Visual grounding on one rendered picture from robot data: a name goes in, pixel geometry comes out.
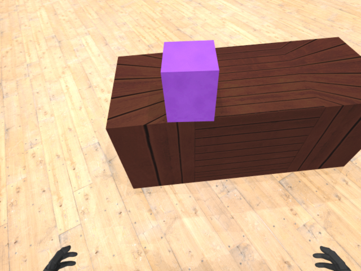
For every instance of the pedestal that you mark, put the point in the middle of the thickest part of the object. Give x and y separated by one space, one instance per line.
281 107

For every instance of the robot left hand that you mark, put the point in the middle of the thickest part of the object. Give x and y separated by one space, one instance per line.
55 263

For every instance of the carton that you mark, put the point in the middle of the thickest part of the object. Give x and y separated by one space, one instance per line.
189 73

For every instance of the robot right hand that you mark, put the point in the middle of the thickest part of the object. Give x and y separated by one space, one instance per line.
337 263

